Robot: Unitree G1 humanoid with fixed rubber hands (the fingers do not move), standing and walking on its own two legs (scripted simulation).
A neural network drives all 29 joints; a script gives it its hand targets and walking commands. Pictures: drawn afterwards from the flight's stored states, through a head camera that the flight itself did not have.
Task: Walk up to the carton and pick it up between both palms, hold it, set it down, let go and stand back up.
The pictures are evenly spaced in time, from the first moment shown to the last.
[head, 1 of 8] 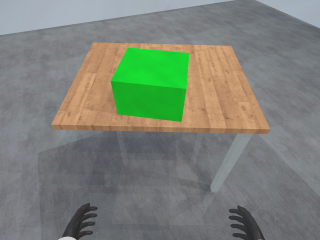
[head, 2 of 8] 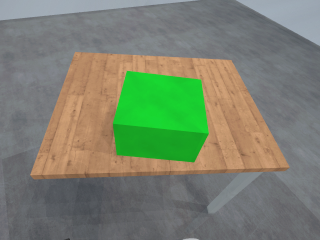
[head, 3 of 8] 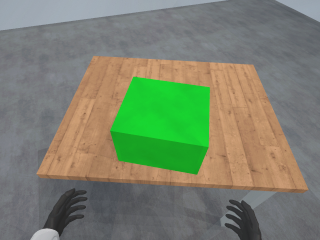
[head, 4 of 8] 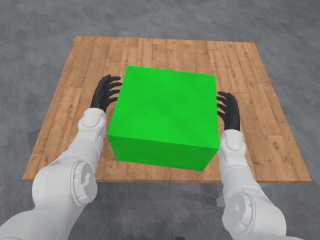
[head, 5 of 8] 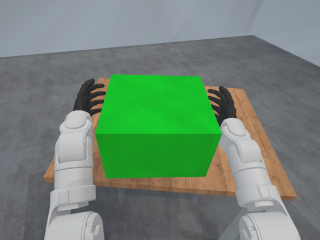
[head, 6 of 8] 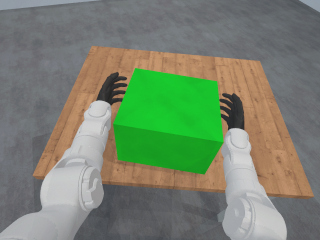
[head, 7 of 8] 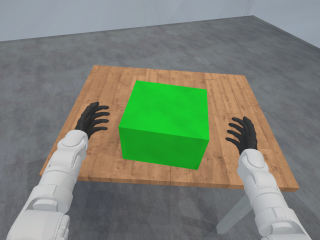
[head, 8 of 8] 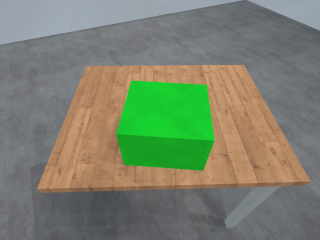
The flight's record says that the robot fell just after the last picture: no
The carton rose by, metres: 0.16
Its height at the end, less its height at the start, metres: +0.00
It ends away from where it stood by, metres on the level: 0.02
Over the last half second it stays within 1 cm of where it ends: yes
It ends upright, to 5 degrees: yes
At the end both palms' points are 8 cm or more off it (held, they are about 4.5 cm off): yes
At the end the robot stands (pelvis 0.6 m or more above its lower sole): yes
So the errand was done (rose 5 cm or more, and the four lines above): yes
